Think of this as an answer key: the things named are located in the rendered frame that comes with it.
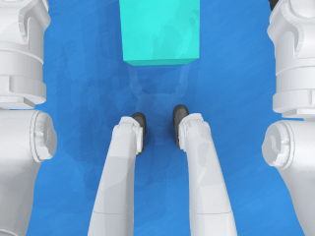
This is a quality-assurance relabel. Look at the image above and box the robot shin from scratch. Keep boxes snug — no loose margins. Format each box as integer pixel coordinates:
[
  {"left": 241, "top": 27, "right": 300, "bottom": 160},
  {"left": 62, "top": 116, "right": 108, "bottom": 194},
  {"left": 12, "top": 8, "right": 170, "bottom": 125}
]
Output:
[
  {"left": 111, "top": 116, "right": 140, "bottom": 137},
  {"left": 178, "top": 113, "right": 211, "bottom": 140}
]

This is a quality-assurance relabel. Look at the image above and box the left robot forearm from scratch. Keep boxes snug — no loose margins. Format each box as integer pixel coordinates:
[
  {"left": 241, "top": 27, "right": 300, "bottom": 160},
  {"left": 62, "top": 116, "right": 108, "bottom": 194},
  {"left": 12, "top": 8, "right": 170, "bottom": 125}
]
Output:
[{"left": 0, "top": 0, "right": 51, "bottom": 110}]

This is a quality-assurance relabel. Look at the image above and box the left robot shin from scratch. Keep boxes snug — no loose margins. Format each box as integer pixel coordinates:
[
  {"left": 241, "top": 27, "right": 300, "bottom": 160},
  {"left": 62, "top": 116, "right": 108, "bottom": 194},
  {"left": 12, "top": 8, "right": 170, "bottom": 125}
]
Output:
[{"left": 111, "top": 116, "right": 140, "bottom": 137}]

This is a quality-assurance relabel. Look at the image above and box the carton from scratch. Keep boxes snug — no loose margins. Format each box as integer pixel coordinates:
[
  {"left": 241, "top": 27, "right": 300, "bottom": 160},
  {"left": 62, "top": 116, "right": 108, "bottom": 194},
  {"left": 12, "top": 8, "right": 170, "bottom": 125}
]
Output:
[{"left": 119, "top": 0, "right": 200, "bottom": 66}]

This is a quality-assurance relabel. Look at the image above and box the robot left upper arm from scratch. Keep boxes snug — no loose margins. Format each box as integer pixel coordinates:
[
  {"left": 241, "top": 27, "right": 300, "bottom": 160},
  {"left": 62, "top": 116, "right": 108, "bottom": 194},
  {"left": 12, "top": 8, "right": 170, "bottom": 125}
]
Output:
[{"left": 0, "top": 109, "right": 57, "bottom": 236}]

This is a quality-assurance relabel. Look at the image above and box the right robot shin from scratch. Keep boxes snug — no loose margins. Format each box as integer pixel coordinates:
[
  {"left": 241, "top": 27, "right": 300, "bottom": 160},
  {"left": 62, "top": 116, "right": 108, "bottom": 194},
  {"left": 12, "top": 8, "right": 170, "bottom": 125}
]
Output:
[{"left": 178, "top": 113, "right": 211, "bottom": 140}]

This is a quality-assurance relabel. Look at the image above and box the right robot forearm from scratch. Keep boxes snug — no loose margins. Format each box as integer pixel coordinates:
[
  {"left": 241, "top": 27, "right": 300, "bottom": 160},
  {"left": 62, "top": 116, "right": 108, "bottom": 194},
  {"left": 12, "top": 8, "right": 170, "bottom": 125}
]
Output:
[{"left": 267, "top": 0, "right": 315, "bottom": 122}]

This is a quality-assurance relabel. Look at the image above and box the right robot hand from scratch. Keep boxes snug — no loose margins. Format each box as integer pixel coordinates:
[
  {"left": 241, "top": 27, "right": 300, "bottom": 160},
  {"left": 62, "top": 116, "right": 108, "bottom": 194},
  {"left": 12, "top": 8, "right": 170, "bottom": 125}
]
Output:
[{"left": 269, "top": 0, "right": 279, "bottom": 11}]

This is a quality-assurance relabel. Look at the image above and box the robot right upper arm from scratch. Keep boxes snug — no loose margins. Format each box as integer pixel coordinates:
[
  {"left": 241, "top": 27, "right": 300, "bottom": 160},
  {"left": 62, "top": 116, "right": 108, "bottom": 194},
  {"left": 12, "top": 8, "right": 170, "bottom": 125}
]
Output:
[{"left": 261, "top": 120, "right": 315, "bottom": 236}]

